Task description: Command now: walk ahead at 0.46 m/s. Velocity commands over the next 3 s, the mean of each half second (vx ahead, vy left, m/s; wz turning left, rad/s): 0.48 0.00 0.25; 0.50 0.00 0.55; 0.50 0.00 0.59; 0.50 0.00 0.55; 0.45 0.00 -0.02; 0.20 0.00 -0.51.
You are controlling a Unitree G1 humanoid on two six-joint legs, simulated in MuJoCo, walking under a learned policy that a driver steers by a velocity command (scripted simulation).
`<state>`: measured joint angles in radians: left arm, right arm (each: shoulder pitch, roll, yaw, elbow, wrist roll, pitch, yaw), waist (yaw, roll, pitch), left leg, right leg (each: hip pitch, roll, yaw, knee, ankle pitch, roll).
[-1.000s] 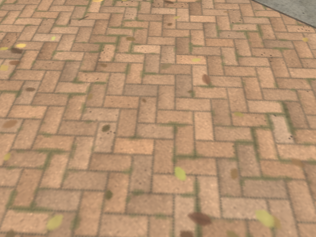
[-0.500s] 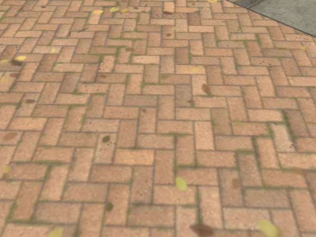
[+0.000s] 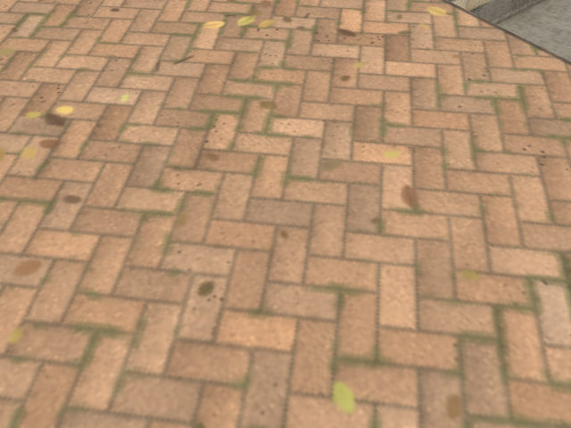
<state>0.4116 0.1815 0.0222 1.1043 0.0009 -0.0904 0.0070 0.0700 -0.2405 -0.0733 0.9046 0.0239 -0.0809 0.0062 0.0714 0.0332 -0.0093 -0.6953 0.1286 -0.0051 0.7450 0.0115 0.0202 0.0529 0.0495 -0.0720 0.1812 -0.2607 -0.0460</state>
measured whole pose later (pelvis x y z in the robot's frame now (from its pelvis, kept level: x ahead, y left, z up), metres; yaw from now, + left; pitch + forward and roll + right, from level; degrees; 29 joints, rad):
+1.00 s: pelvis +0.56 +0.07 +0.00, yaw +27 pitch +2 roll -2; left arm 0.30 0.27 0.07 0.93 0.01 -0.10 0.00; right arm 0.17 -0.31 -0.09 0.73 0.03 -0.04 0.01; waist 0.07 0.05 0.02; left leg -0.71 0.11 -0.06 0.96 -0.13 0.02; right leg -0.08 0.02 -0.16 0.25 -0.21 -0.02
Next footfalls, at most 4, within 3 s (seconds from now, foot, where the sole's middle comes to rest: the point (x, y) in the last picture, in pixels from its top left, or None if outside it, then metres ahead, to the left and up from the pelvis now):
0.16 left None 0.30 0.15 -0.78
0.70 right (334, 390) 0.61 -0.03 -0.78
1.22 left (195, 330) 0.75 0.34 -0.78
1.72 right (201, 229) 1.09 0.38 -0.78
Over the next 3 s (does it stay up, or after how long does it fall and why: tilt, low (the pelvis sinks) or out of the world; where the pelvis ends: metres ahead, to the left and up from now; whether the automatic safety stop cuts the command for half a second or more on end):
stays up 1.16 0.80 0.00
